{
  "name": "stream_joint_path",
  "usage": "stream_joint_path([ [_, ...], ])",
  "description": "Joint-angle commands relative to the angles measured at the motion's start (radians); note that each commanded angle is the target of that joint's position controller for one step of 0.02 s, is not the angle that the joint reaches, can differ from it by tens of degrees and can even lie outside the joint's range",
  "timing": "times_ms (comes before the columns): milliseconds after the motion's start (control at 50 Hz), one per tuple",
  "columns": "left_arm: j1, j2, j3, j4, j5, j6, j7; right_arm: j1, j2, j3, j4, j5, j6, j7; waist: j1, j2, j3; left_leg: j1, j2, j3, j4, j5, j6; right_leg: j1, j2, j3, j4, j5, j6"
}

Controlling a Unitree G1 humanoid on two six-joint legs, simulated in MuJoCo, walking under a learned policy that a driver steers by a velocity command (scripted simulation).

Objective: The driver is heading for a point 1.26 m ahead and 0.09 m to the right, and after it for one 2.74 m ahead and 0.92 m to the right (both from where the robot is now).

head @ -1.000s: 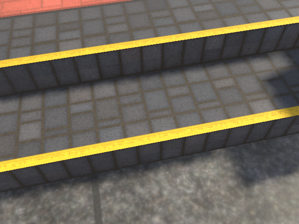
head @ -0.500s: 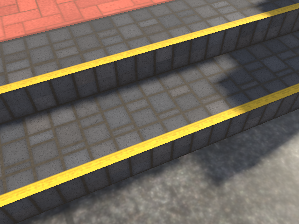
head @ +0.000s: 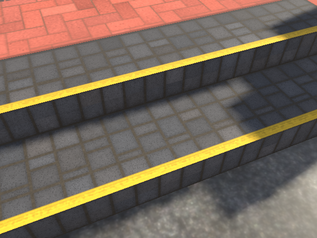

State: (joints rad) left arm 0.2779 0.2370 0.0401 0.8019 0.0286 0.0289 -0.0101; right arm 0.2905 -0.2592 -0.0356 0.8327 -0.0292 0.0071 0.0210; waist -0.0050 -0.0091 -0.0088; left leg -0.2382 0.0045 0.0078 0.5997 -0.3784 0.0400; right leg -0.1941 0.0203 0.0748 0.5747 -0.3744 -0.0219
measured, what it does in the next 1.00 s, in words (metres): walks ahead: right foot, then left foot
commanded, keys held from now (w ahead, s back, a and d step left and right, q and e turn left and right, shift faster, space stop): w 1.00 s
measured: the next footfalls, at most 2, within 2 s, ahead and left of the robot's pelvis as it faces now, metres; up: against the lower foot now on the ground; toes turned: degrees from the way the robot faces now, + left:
right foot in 0.36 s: +0.27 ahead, -0.11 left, +0.00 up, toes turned -2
left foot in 0.86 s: +0.53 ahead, +0.05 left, +0.00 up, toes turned +4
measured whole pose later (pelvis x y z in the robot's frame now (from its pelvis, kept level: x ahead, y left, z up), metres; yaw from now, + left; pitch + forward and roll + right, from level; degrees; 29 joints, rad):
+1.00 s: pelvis +0.47 -0.01 +0.01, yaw +0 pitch -1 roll +0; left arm 0.29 0.22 0.03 0.96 0.04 -0.06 -0.02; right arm 0.29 -0.21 -0.04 0.97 -0.02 -0.06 -0.01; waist 0.01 -0.04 0.03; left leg -0.23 -0.07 0.10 0.44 -0.20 0.10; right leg -0.48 -0.01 0.00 1.33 -0.30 -0.07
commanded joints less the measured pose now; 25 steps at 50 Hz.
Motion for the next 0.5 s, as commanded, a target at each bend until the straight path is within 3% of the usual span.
stream_joint_path([
  [20,-0.206,0.094,0.026,-0.115,-0.008,-0.028,0.003,0.162,-0.132,-0.034,-0.007,0.0,-0.046,-0.004,-0.116,0.042,0.119,0.167,0.082,-0.184,-0.239,-0.212,0.093,-0.323,-0.038,0.084,-0.067,-0.259,-0.071],
  [40,-0.236,0.057,0.019,-0.139,-0.005,-0.046,0.003,0.265,-0.218,-0.06,0.028,0.003,-0.054,-0.012,-0.145,0.25,0.126,0.29,0.26,-0.516,-0.43,-0.384,0.165,-0.48,0.058,-0.073,0.199,-0.136,-0.034],
  [60,-0.253,0.106,0.031,-0.155,0.015,-0.06,0.003,0.287,-0.233,-0.065,0.04,0.0,-0.052,-0.014,-0.139,0.237,0.179,0.299,0.36,-0.662,-0.479,-0.292,0.213,-0.595,0.035,-0.053,0.314,-0.194,-0.043],
  [80,-0.224,0.11,0.034,-0.138,0.016,-0.069,-0.003,0.237,-0.196,-0.058,0.029,0.002,-0.053,-0.018,-0.094,0.134,0.182,0.292,0.352,-0.615,-0.458,-0.21,0.22,-0.587,-0.014,-0.018,0.366,-0.122,-0.05],
  [100,-0.193,0.101,0.032,-0.119,0.007,-0.077,-0.011,0.185,-0.166,-0.053,0.016,0.002,-0.058,-0.018,-0.065,0.104,0.153,0.292,0.317,-0.533,-0.449,-0.131,0.2,-0.561,-0.034,-0.024,0.373,-0.059,-0.053],
  [140,-0.185,0.09,0.028,-0.103,0.007,-0.081,-0.028,0.138,-0.127,-0.043,0.016,0.001,-0.068,-0.017,-0.049,0.132,0.11,0.291,0.238,-0.37,-0.459,0.039,0.161,-0.5,-0.042,-0.069,0.331,0.014,-0.043],
  [180,-0.21,0.072,0.02,-0.108,0.009,-0.075,-0.042,0.159,-0.101,-0.036,0.042,0.006,-0.075,-0.014,-0.052,0.15,0.092,0.278,0.196,-0.266,-0.448,0.176,0.147,-0.451,-0.031,-0.106,0.261,0.064,-0.025],
  [220,-0.256,0.056,0.01,-0.124,0.009,-0.071,-0.049,0.18,-0.105,-0.038,0.063,0.011,-0.079,-0.014,-0.057,0.158,0.092,0.247,0.189,-0.21,-0.44,0.249,0.139,-0.401,-0.028,-0.124,0.172,0.111,-0.013],
  [280,-0.277,0.072,0.009,-0.135,0.002,-0.07,-0.041,0.175,-0.136,-0.047,0.079,0.014,-0.082,-0.012,-0.042,0.164,0.092,0.161,0.212,-0.172,-0.421,0.331,0.119,-0.248,-0.02,-0.139,0.049,0.167,-0.023],
  [320,-0.195,0.09,0.018,-0.105,0.002,-0.073,-0.029,0.149,-0.148,-0.049,0.085,0.021,-0.08,-0.012,0.011,0.14,0.077,0.092,0.218,-0.146,-0.355,0.452,0.098,-0.07,0.004,-0.156,-0.022,0.222,-0.045],
  [340,-0.096,0.113,0.031,-0.066,0.008,-0.079,-0.019,0.142,-0.143,-0.046,0.087,0.022,-0.081,-0.012,0.058,0.091,0.035,0.059,0.185,-0.104,-0.226,0.572,0.08,0.07,0.023,-0.154,-0.057,0.223,-0.061],
  [360,0.05,0.154,0.048,-0.018,0.021,-0.089,-0.007,0.139,-0.123,-0.038,0.084,0.021,-0.082,-0.011,0.118,0.024,-0.051,-0.013,0.126,-0.047,-0.012,0.585,0.061,0.25,-0.013,-0.105,-0.08,0.16,-0.087],
  [380,0.207,0.252,0.068,-0.006,0.042,-0.098,0.006,0.148,-0.048,-0.015,0.038,0.028,-0.082,-0.008,0.166,-0.169,-0.186,-0.204,0.032,0.025,0.337,0.251,0.022,0.447,-0.304,0.276,-0.206,-0.158,-0.154],
  [400,0.216,0.312,0.079,0.014,0.018,-0.091,0.006,0.185,-0.049,-0.02,0.028,0.026,-0.079,-0.009,0.129,-0.294,-0.185,-0.386,-0.079,-0.027,0.522,-0.155,0.031,0.428,-0.422,0.683,-0.413,-0.346,-0.225],
  [420,0.098,0.239,0.062,0.003,0.0,-0.084,0.005,0.13,-0.107,-0.035,0.032,0.011,-0.071,-0.01,0.073,-0.161,-0.032,-0.446,0.009,-0.075,0.593,-0.075,0.057,0.308,-0.388,0.59,-0.414,-0.41,-0.211],
  [440,0.012,0.166,0.044,-0.013,-0.008,-0.09,-0.001,0.083,-0.103,-0.034,0.032,0.008,-0.075,0.0,0.045,-0.082,0.049,-0.436,0.048,-0.067,0.568,0.029,0.064,0.199,-0.34,0.452,-0.406,-0.254,-0.196],
  [460,-0.022,0.131,0.033,-0.013,-0.005,-0.101,-0.004,0.068,-0.079,-0.029,0.037,0.011,-0.077,0.003,0.019,-0.053,0.066,-0.391,0.075,-0.06,0.526,0.084,0.058,0.136,-0.289,0.335,-0.417,-0.062,-0.176],
  [500,-0.02,0.098,0.021,0.011,-0.009,-0.119,-0.001,0.092,-0.054,-0.022,0.061,-0.007,-0.063,0.008,-0.014,-0.066,0.05,-0.315,0.094,-0.039,0.481,0.119,0.035,0.088,-0.231,0.188,-0.431,0.194,-0.159],
])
